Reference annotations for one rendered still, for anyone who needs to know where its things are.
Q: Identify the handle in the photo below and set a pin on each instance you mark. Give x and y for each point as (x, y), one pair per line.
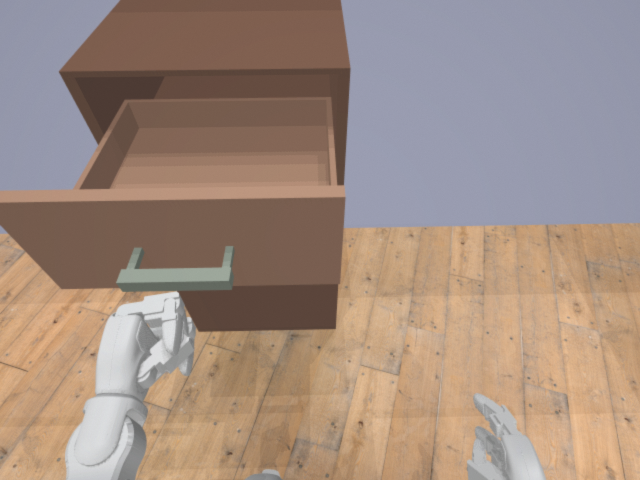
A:
(133, 279)

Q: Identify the robot right hand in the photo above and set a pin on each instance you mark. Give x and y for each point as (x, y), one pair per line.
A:
(513, 458)

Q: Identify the robot left hand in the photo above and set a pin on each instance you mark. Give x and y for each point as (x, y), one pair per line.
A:
(127, 340)

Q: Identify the left robot shin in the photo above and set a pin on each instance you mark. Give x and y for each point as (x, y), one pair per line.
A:
(270, 471)

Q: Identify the drawer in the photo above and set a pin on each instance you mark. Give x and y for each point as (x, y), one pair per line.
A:
(184, 178)

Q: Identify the cabinet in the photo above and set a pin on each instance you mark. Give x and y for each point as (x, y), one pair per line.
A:
(206, 49)

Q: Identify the robot left forearm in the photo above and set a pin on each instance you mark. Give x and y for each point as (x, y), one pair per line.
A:
(110, 443)

